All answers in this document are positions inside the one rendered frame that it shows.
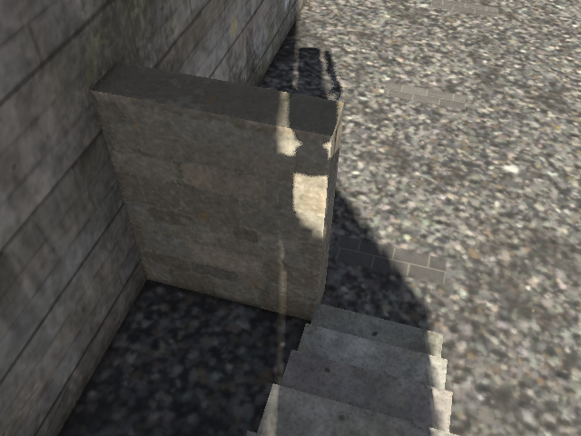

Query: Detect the stairs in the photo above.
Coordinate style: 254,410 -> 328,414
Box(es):
246,303 -> 459,436

